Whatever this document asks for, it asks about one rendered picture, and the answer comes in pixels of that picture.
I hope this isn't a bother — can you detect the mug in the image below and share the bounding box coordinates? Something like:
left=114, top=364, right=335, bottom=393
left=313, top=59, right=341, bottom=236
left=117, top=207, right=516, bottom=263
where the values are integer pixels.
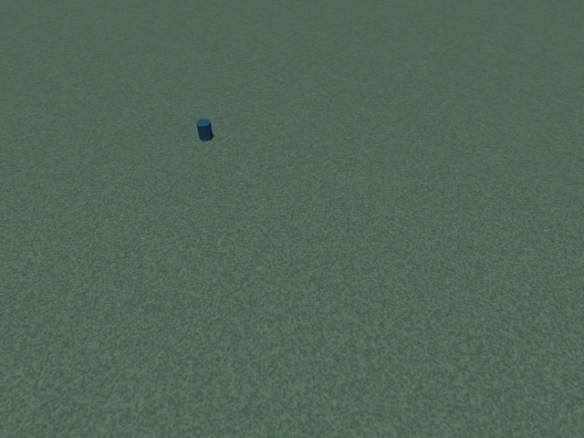
left=196, top=119, right=213, bottom=141

